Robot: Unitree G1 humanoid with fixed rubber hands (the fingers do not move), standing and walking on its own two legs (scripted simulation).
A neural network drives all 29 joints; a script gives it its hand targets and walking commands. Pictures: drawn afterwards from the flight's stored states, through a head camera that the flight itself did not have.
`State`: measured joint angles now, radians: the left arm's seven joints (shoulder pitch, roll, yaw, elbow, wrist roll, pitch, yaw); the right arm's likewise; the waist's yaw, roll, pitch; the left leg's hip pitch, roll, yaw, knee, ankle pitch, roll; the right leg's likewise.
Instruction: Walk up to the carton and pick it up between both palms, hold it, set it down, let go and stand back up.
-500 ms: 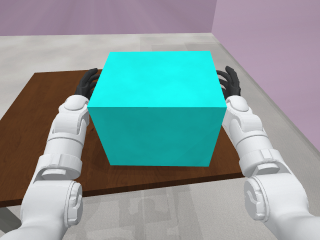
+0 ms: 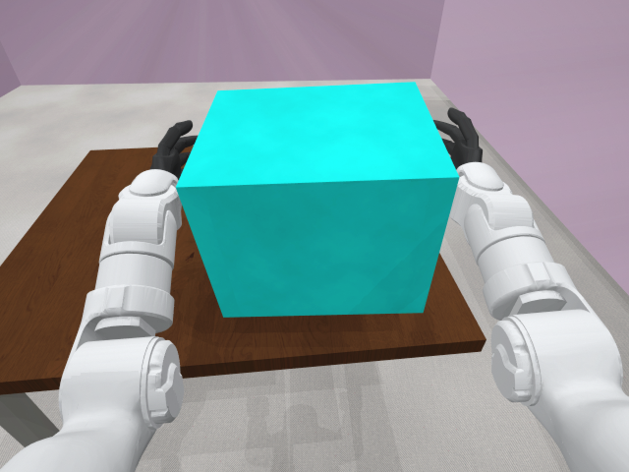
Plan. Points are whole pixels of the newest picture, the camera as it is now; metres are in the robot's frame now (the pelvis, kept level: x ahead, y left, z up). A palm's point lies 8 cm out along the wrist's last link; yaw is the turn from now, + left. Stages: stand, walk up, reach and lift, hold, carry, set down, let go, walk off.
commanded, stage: reach and lift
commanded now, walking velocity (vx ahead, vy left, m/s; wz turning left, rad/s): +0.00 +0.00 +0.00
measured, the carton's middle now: (318, 200) +0.42 -0.02 +0.19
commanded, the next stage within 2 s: hold in 1.00 s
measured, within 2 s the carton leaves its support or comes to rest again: neither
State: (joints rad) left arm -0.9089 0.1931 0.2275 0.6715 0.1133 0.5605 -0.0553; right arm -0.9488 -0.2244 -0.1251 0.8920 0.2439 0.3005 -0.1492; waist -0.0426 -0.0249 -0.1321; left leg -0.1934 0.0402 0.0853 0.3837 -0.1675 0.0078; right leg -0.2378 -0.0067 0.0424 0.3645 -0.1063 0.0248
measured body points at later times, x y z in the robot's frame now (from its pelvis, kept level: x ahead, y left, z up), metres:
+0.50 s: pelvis +0.01 +0.00 +0.00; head -0.07 +0.01 +0.44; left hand +0.40 +0.18 +0.26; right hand +0.41 -0.18 +0.27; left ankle +0.03 +0.12 -0.74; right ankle +0.06 -0.13 -0.74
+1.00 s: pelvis +0.02 +0.00 +0.00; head -0.05 +0.01 +0.45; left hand +0.42 +0.18 +0.29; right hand +0.43 -0.19 +0.29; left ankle +0.03 +0.12 -0.74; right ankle +0.06 -0.13 -0.74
